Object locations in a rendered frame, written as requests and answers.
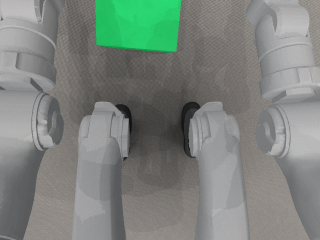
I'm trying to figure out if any left robot upper arm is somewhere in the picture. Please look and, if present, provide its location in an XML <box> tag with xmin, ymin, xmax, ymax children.
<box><xmin>0</xmin><ymin>90</ymin><xmax>64</xmax><ymax>240</ymax></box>

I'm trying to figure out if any left robot thigh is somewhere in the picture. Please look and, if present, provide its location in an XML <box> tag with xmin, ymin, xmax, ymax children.
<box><xmin>71</xmin><ymin>111</ymin><xmax>130</xmax><ymax>240</ymax></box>

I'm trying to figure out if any left robot foot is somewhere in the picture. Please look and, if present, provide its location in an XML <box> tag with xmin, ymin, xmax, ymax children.
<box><xmin>115</xmin><ymin>104</ymin><xmax>132</xmax><ymax>161</ymax></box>

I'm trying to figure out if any right robot upper arm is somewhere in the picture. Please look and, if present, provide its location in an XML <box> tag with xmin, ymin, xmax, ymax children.
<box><xmin>255</xmin><ymin>101</ymin><xmax>320</xmax><ymax>240</ymax></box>

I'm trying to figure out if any robot right forearm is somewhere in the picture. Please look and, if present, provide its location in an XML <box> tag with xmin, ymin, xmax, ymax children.
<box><xmin>245</xmin><ymin>0</ymin><xmax>320</xmax><ymax>104</ymax></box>

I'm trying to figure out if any carton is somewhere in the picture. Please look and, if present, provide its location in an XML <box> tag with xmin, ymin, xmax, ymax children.
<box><xmin>95</xmin><ymin>0</ymin><xmax>181</xmax><ymax>53</ymax></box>

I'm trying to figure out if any robot left forearm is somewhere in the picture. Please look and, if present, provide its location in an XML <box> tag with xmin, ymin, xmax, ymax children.
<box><xmin>0</xmin><ymin>0</ymin><xmax>65</xmax><ymax>92</ymax></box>

